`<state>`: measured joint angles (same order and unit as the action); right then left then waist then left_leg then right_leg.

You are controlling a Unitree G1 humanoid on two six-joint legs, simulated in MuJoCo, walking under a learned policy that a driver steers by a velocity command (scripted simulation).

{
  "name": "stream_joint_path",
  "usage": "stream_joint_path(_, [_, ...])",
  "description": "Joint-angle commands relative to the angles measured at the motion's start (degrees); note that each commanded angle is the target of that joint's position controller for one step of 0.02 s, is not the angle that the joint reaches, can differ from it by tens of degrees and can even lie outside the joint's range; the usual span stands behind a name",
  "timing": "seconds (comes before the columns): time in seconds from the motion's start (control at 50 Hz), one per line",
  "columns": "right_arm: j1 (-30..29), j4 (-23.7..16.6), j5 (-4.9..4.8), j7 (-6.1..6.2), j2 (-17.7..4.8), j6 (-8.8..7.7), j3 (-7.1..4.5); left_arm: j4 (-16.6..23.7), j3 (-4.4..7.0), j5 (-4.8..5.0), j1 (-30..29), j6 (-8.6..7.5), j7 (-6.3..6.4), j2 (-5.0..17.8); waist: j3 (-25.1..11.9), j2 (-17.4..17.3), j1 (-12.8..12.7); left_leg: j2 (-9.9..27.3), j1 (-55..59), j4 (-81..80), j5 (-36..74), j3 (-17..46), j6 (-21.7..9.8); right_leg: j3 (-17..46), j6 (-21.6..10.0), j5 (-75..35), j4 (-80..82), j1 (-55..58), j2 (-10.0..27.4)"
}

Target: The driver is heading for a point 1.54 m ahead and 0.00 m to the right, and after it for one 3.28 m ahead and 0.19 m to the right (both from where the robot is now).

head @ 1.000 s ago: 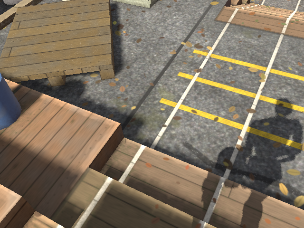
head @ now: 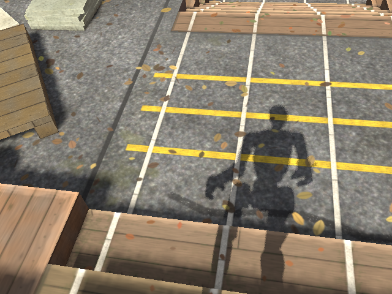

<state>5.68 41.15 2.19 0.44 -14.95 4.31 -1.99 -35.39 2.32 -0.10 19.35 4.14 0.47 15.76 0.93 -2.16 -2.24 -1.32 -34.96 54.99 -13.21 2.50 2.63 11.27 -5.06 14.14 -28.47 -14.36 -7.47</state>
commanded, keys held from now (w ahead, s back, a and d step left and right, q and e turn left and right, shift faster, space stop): e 0.30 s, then no key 0.70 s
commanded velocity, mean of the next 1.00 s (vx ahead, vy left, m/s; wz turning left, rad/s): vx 0.00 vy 0.00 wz -0.31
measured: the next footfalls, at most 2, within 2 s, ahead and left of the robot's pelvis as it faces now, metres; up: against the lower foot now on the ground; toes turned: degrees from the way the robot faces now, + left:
left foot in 0.20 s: +0.08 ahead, +0.12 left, +0.00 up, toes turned -11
right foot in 0.64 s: +0.03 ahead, -0.06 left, +0.00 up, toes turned -11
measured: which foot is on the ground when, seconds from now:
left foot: up 0.00-0.18, down 0.20-1.00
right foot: down 0.00-0.20, up 0.22-0.62, down 0.64-1.00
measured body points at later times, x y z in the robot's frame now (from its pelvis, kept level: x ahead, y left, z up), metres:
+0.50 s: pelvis +0.03 +0.05 +0.00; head +0.05 +0.08 +0.45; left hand +0.21 +0.29 -0.13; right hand +0.06 -0.22 -0.10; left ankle +0.04 +0.12 -0.74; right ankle +0.01 -0.10 -0.68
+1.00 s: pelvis +0.03 +0.04 +0.00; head +0.03 +0.04 +0.45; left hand +0.18 +0.24 -0.14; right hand +0.03 -0.22 -0.13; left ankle +0.04 +0.12 -0.74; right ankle -0.01 -0.05 -0.74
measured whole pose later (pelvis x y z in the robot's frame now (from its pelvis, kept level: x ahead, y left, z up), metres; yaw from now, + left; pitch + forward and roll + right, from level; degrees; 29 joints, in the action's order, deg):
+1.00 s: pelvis +0.03 +0.04 +0.00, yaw -14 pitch -1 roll +0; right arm 16.0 49.3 1.0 -0.3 -13.0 1.9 -0.3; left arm -53.0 -0.5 -0.3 11.0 1.7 0.1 11.5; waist 0.8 -0.2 0.7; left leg -1.2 -8.6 23.3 -13.6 -4.2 -2.6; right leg 1.9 -2.3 14.3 -23.0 -7.4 -3.1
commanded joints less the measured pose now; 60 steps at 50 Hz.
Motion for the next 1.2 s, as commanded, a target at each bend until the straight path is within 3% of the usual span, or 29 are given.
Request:
stream_joint_path(0.02, [-5.9, -6.8, -0.62, -0.12, -4.2, -1.57, -0.45, 3.5, 3.14, -0.40, 1.9, -0.13, -0.46, 10.5, -2.6, 10.3, -1.4, -0.8, -4.1, -4.1, -3.8, 0.8, -0.9, 17.7, -7.9, -19.4, 4.9, 8.9, 14.7])
stream_joint_path(0.1, [-5.0, -8.1, -1.48, 0.20, -4.3, -2.41, 0.02, 4.1, 3.14, -0.84, -0.8, -0.16, -1.51, 10.9, -3.0, 9.8, -1.1, -2.4, 4.7, -9.6, -8.6, 0.8, -1.8, 20.4, -8.5, -27.8, 3.5, 6.2, 14.1])
stream_joint_path(0.16, [2.2, -6.4, -1.95, 1.00, -4.3, -2.95, -0.07, 4.8, 3.04, -0.25, -4.9, -0.67, -1.89, 10.4, -3.8, 8.8, 2.6, -3.1, 18.6, -23.6, -6.0, 0.3, -2.8, 21.5, -5.1, -25.8, 1.6, 1.7, 11.6])
stream_joint_path(0.18, [5.6, -5.5, -1.53, 1.44, -4.8, -3.46, -0.29, 5.1, 2.79, 0.39, -5.8, -0.83, -1.69, 9.6, -4.2, 6.7, 4.1, -0.5, 27.6, -30.6, 0.0, 1.1, -3.5, 20.6, -2.7, -17.3, -0.6, -3.8, 10.1])
stream_joint_path(0.2, [6.9, -5.6, -0.95, 1.78, -7.4, -3.87, -0.81, 4.6, 2.06, 0.51, -2.4, -1.09, -1.44, 5.7, -6.6, -2.3, 2.7, 9.3, 37.6, -34.7, 1.3, 10.4, -6.0, 14.2, 0.3, 4.8, -10.3, -10.5, 5.4])
stream_joint_path(0.22, [5.8, -7.5, -1.21, 1.75, -13.0, -3.47, -1.43, 6.0, 2.00, 0.59, 0.6, -1.01, -1.13, 4.5, -6.3, -14.0, 0.9, 23.4, 42.5, -34.8, 18.3, 27.5, -12.4, 3.0, 2.8, 27.1, -21.9, -23.2, -4.3])
stream_joint_path(0.24, [10.5, -5.4, -2.12, 1.18, -11.1, -3.56, -1.47, 4.9, 3.56, -1.62, -2.0, -1.02, -0.78, 11.0, -5.5, -7.9, 3.6, 24.1, 39.1, -33.9, 25.4, 27.9, -17.3, 0.6, 3.8, 26.4, -30.7, -26.0, -2.1])
stream_joint_path(0.26, [9.4, -5.5, -2.18, 0.92, -8.3, -3.84, -0.72, 4.0, 3.94, -1.80, -3.2, -0.99, -0.86, 11.0, -4.2, -4.1, 2.3, 22.3, 35.7, -33.3, 25.9, 23.4, -17.8, 0.1, 4.5, 21.9, -35.7, -25.4, 0.0])
stream_joint_path(0.28, [6.2, -6.2, -2.01, 0.72, -6.5, -3.88, -0.29, 2.9, 3.77, -1.60, -3.5, -0.70, -1.21, 10.2, -2.9, -2.5, 1.2, 18.7, 31.3, -33.9, 25.6, 17.3, -16.8, -1.1, 5.3, 16.7, -38.1, -23.7, 1.2])
stream_joint_path(0.32, [3.9, -6.9, -1.38, 1.11, -6.2, -3.79, -0.12, 1.2, 3.23, -1.22, -2.7, 0.14, -2.18, 8.7, -3.6, -5.9, 0.2, 13.8, 27.7, -33.9, 31.0, 9.2, -15.8, -4.5, 6.8, 11.0, -42.5, -21.3, 1.6])
stream_joint_path(0.34, [4.9, -6.5, -1.29, 1.13, -5.9, -3.73, -0.02, 0.6, 3.03, -1.01, -2.8, 0.42, -2.32, 8.2, -4.1, -5.7, 0.4, 12.9, 26.7, -34.0, 31.6, 7.3, -15.6, -5.1, 7.2, 9.8, -42.9, -20.2, 1.4])
stream_joint_path(0.4, [7.8, -5.5, -1.23, 1.00, -5.5, -3.79, 0.23, -0.5, 2.28, -0.45, -5.2, 1.13, -2.38, 6.0, -3.7, -5.0, 1.5, 12.3, 25.9, -35.4, 23.3, 5.8, -15.3, -4.8, 7.8, 7.4, -37.7, -19.4, 1.6])
stream_joint_path(0.46, [7.8, -4.7, -0.98, 0.82, -5.0, -3.92, 0.56, -2.2, 1.05, -0.74, -6.0, 1.50, -1.75, 3.6, -3.5, -5.3, 1.3, 11.8, 22.8, -35.9, 16.9, 4.5, -14.5, -5.6, 7.2, 6.4, -29.6, -13.5, 2.6])
stream_joint_path(0.52, [8.9, -3.9, -0.83, 0.42, -5.8, -3.75, 0.58, -2.8, 0.00, -0.69, -8.9, 1.50, -1.35, 2.6, -1.7, -6.7, 2.5, 11.9, 19.8, -36.5, 9.4, 4.8, -14.3, -9.1, 5.7, 10.1, -18.9, -6.8, 3.3])
stream_joint_path(0.58, [11.0, -2.4, -0.86, 0.26, -6.3, -2.93, 0.64, -3.9, -0.68, -0.02, -9.2, 0.94, -0.87, 2.2, -1.2, -6.3, 3.1, 13.2, 20.3, -34.9, 13.3, 7.0, -15.3, -11.2, 4.4, 11.6, -9.7, -2.0, 3.7])
stream_joint_path(0.62, [10.8, -1.4, -1.36, 0.24, -6.0, -2.53, 0.91, -5.8, -1.55, -0.13, -5.7, -0.10, -0.63, 0.7, -1.6, -3.3, 0.3, 13.0, 18.6, -31.8, 19.4, 6.4, -12.8, -10.2, 3.3, 0.0, 5.6, 6.7, 5.5])
stream_joint_path(0.64, [12.3, -0.9, -1.47, 0.01, -5.0, -2.85, 1.23, -6.3, -1.54, -0.94, -4.8, -0.90, -0.29, 2.1, -2.7, -1.4, 1.0, 12.3, 15.9, -29.7, 18.3, 5.7, -10.0, -4.9, 2.7, -5.1, 9.0, 13.1, 9.4])
stream_joint_path(0.66, [15.0, -2.6, -1.89, -0.59, -3.5, -3.43, 1.46, -5.8, -0.32, -1.39, -6.4, -1.88, 0.01, 7.7, -3.9, 7.2, 4.5, 7.3, 14.3, -26.4, 8.1, 1.4, -7.2, 5.4, -0.1, -19.2, 7.2, 14.2, 18.3])
stream_joint_path(0.68, [13.7, -1.2, -1.58, -0.17, -3.1, -3.09, 1.66, -6.5, -0.89, -0.24, -9.5, -2.18, -0.20, 5.1, -1.4, 9.9, 4.1, 4.4, 17.8, -29.7, -3.2, -1.2, -5.3, 6.4, -3.5, -27.4, 6.7, 6.4, 20.6])
stream_joint_path(0.7, [13.4, -0.4, -1.63, -0.13, -3.3, -2.81, 1.50, -6.7, -1.71, -0.19, -11.0, -2.53, -0.54, 3.0, -1.0, 11.0, 3.9, 4.4, 21.7, -30.8, -2.2, -1.1, -4.5, 4.3, -3.0, -25.5, 7.4, 4.4, 18.7])
stream_joint_path(0.76, [12.3, 0.5, -1.16, -0.87, -4.2, -2.91, 0.98, -8.8, -1.84, 0.20, -9.6, -2.65, -0.35, 2.0, -1.2, 7.7, 2.9, 5.2, 26.8, -31.9, 5.4, -0.5, -5.1, 0.2, 0.3, -18.0, 8.0, 3.1, 14.5])
stream_joint_path(0.86, [12.5, 3.3, -1.32, -0.92, -3.2, -2.94, 0.82, -11.8, -1.74, -0.03, -9.0, -2.74, -0.56, 1.3, -1.2, 3.5, 2.7, 6.3, 27.0, -33.6, 7.7, 0.2, -5.7, -1.5, 0.6, -16.1, 7.8, 4.7, 13.1])
stream_joint_path(1.16, [11.9, 12.3, -1.22, -0.06, -2.2, -3.30, 0.68, -22.1, -1.56, -0.26, -6.2, -3.30, 0.46, 0.8, 0.9, 2.4, 2.7, 7.7, 29.6, -36.7, 7.8, 1.3, -5.9, -2.4, 1.2, -12.4, 11.8, 4.7, 12.8])
stream_joint_path(1.2, [12.9, 13.7, -1.22, -0.23, -2.8, -3.20, 0.27, -23.5, -1.25, -0.25, -4.7, -3.16, 0.52, 1.1, 0.1, 2.3, 2.8, 5.8, 30.1, -36.4, -5.1, 0.5, -6.5, -3.8, 0.3, 0.4, 11.2, 4.3, 10.6])
Velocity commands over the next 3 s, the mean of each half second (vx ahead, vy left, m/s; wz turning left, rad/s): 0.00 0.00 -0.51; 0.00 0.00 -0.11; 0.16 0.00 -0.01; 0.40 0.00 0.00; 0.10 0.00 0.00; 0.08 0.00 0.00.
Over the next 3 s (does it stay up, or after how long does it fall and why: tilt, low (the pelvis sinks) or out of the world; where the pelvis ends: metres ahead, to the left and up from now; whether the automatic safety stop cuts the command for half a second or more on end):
stays up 0.45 -0.04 -0.16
